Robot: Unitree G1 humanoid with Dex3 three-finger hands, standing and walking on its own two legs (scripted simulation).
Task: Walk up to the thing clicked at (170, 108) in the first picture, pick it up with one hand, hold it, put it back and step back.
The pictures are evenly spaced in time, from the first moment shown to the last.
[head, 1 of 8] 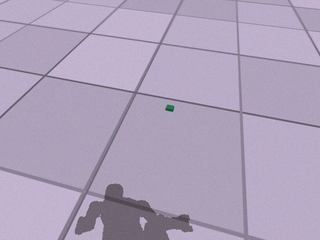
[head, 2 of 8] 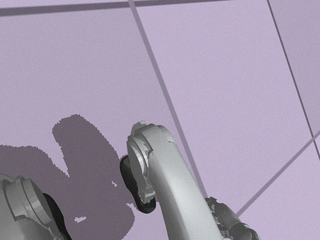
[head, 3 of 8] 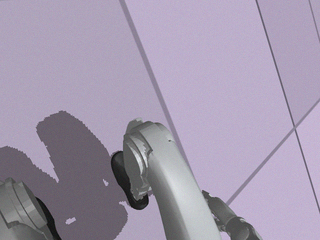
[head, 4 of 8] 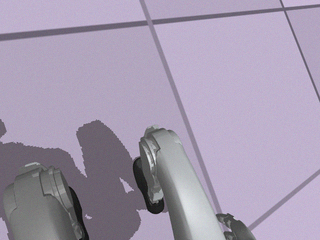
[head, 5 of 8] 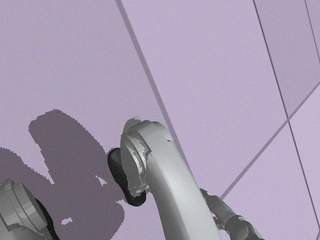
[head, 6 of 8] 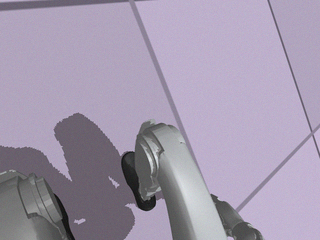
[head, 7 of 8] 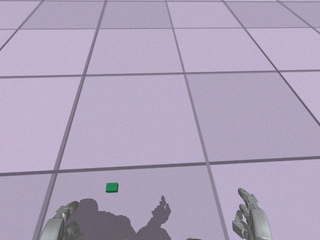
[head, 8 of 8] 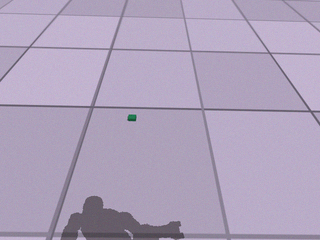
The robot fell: no
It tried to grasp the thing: no
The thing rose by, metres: 0.00
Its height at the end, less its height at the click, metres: +0.00
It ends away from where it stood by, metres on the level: 0.00
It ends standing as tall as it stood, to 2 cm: yes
